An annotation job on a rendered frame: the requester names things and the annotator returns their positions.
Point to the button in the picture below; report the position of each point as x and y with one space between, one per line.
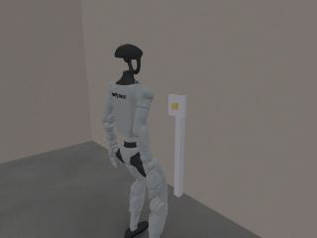
174 105

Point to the robot torso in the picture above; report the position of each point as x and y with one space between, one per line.
124 108

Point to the robot left upper arm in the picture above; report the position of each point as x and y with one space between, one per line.
107 114

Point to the right robot shin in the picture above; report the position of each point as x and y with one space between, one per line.
157 220

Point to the left robot forearm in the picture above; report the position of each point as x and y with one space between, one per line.
110 134

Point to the right robot forearm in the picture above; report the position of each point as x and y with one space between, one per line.
146 156

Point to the panel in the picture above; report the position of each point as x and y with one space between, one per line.
180 115

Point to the robot right upper arm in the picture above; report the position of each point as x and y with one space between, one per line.
145 97

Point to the left robot hand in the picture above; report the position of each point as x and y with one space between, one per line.
112 153

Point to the right robot hand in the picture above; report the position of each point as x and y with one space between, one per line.
153 181

